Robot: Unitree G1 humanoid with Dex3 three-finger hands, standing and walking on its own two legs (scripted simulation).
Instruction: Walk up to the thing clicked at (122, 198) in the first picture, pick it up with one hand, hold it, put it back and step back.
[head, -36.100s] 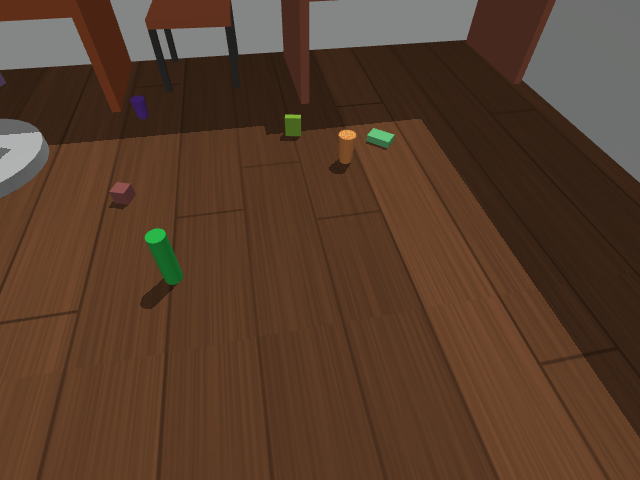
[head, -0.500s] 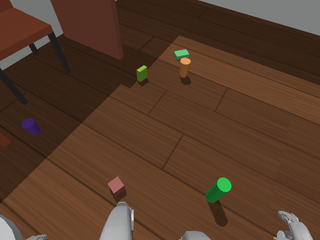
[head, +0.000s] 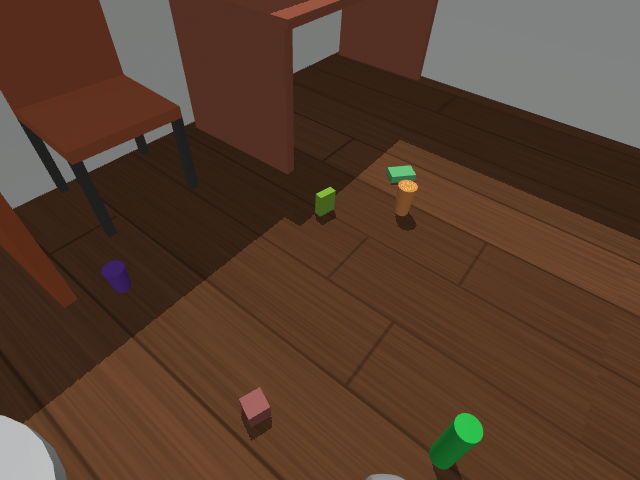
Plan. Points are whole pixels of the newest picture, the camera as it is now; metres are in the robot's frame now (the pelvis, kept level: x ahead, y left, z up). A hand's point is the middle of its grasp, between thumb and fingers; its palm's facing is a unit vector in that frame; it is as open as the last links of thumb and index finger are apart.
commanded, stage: walk up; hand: left
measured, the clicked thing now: (255, 407) +0.46 +0.18 -0.73
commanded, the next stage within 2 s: stand in 1.46 s
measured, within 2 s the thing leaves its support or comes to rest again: neither
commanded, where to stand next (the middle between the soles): +0.06 -0.03 m, yaw -2 degrees
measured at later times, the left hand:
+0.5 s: hand out of the picture +0.06 +0.25 -0.15, palm faces +0.04 -0.89 -0.46, open 7.3 cm
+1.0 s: hand out of the picture +0.02 +0.23 -0.16, palm faces -0.07 -0.93 -0.35, open 7.3 cm
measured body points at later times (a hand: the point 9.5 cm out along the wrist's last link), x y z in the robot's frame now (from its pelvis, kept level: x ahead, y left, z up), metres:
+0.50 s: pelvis -0.03 -0.03 -0.03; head +0.01 -0.05 +0.42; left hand +0.06 +0.30 -0.12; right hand +0.07 -0.35 -0.16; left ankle -0.06 +0.09 -0.71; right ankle +0.13 -0.18 -0.73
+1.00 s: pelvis -0.08 -0.02 -0.01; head -0.04 -0.02 +0.44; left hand +0.02 +0.28 -0.13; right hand +0.00 -0.34 -0.12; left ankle -0.06 +0.10 -0.73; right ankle -0.07 -0.14 -0.73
